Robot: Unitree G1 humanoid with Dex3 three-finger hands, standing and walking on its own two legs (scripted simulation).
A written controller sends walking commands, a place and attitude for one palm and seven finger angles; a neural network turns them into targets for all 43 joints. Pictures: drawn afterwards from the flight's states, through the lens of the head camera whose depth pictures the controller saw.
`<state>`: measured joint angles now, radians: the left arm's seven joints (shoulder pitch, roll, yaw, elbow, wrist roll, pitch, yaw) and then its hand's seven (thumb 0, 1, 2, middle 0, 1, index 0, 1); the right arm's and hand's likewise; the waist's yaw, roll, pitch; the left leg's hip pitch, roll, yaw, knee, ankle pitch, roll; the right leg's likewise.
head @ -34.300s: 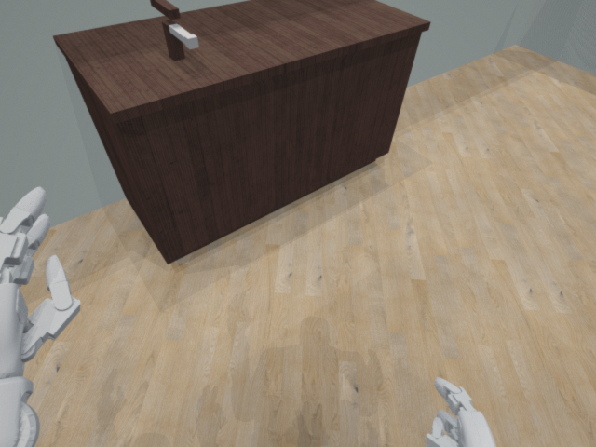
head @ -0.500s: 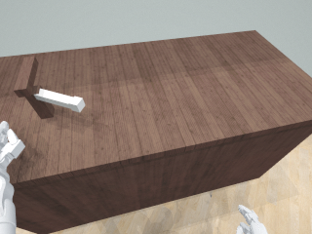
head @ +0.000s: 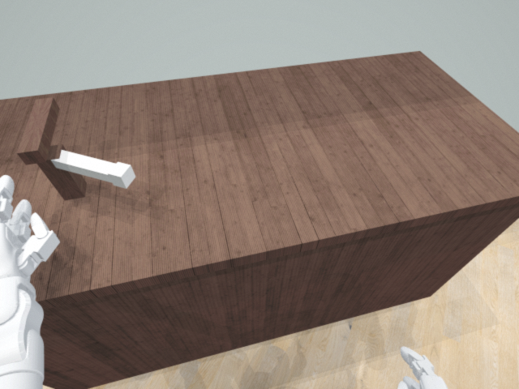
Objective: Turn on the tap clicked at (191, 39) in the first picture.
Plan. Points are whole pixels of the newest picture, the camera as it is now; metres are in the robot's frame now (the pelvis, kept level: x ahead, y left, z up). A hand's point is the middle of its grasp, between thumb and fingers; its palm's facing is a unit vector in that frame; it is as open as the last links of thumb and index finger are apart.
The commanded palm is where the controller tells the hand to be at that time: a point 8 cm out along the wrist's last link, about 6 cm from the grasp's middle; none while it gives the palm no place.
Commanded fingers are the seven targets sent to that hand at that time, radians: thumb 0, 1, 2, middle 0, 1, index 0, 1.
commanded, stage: push the lever round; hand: left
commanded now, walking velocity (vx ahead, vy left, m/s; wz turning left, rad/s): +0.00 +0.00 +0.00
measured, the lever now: (122, 175) +0.41 +0.26 +0.10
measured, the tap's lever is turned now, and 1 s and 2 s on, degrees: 58 58 58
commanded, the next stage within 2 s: none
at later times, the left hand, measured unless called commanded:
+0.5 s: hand (78, 230) +0.31 +0.29 +0.08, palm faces +0.59 -0.80 -0.07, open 7.8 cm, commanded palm +0.26 +0.32 +0.08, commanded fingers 0.00 0.90 0.90 -0.15 -0.15 -0.15 -0.15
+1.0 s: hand (100, 223) +0.33 +0.26 +0.08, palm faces +0.66 -0.75 -0.04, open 7.8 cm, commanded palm +0.28 +0.29 +0.08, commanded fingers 0.00 0.90 0.90 -0.15 -0.15 -0.15 -0.15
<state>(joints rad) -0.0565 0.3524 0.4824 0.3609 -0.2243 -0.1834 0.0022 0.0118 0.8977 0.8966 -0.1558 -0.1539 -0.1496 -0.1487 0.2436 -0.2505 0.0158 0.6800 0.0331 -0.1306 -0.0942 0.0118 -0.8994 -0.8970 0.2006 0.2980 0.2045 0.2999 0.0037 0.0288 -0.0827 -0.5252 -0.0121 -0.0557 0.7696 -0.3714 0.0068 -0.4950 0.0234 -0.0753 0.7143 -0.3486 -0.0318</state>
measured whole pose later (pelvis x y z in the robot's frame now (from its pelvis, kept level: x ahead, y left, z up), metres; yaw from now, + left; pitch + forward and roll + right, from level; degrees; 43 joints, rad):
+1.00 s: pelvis +0.00 +0.00 +0.00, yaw +0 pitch +7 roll -1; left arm -0.12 0.17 0.32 0.30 -0.10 -0.16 0.40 0.01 0.90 0.90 -0.15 -0.15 -0.15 -0.15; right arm 0.20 -0.23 0.01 0.69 0.00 -0.06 -0.07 0.01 -0.90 -0.90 0.20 0.30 0.20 0.30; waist 0.00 0.03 -0.09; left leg -0.51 -0.02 -0.06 0.76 -0.37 0.00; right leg -0.49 0.02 -0.08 0.72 -0.36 -0.04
